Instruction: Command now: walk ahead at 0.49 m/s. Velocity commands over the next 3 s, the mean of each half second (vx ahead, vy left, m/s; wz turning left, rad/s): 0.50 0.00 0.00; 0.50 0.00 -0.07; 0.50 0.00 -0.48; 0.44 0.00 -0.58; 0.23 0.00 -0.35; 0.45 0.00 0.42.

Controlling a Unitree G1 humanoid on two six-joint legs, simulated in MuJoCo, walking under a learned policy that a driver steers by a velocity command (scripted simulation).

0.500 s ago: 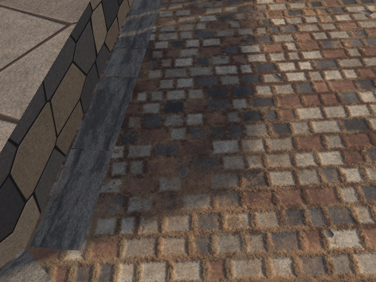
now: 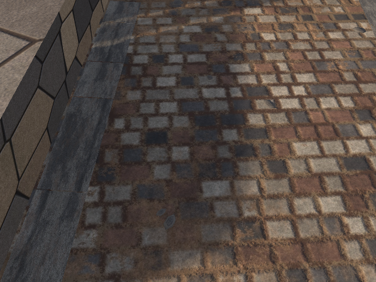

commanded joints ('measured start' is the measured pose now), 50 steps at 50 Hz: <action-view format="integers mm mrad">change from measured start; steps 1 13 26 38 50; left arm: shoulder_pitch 45 -228 7 161 87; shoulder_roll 51 63 92 144 75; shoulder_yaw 13 12 36 55 43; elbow -52 -150 -48 62 11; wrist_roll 13 4 19 -3 -16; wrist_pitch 8 -26 -42 4 6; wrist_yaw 7 -42 -23 6 10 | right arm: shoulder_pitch -49 100 7 -325 -65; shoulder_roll -130 -205 -91 -70 -76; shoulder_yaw -33 -52 -12 4 -22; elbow -47 63 3 -96 19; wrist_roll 3 26 7 18 -14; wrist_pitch -33 20 21 -11 -29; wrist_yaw -6 -34 -34 11 -13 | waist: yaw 41 -31 1 93 1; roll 108 105 -26 -17 151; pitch -17 12 -53 34 -74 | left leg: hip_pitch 4 277 -396 -415 137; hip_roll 274 326 208 141 331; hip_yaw -229 -156 -117 -73 -260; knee -250 -123 680 151 -185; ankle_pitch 139 252 -71 172 29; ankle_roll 198 104 -75 -49 123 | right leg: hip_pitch -73 -25 383 595 -53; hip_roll -56 33 -123 -148 -30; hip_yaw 25 -19 170 49 79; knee -84 -599 -972 -926 45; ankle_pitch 106 258 300 370 7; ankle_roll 33 -35 -246 -184 -17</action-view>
